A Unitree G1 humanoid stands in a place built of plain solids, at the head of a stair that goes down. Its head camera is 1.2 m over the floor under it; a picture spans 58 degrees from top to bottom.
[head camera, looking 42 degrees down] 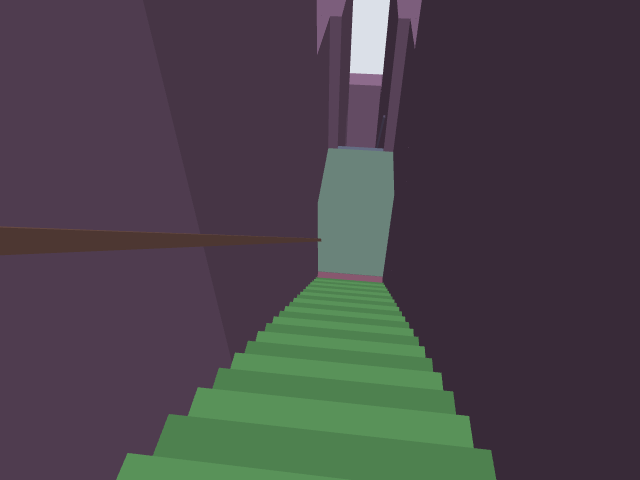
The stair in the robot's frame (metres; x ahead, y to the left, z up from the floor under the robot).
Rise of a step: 0.20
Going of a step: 0.23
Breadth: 1.20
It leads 6 degrees to the right of straight ahead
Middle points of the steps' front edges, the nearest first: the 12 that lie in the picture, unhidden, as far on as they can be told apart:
0.72 -0.02 -0.40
0.94 -0.04 -0.60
1.17 -0.07 -0.81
1.39 -0.09 -1.01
1.62 -0.12 -1.21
1.84 -0.14 -1.41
2.07 -0.17 -1.61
2.29 -0.20 -1.82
2.52 -0.22 -2.02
2.74 -0.25 -2.22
2.97 -0.27 -2.42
3.19 -0.30 -2.62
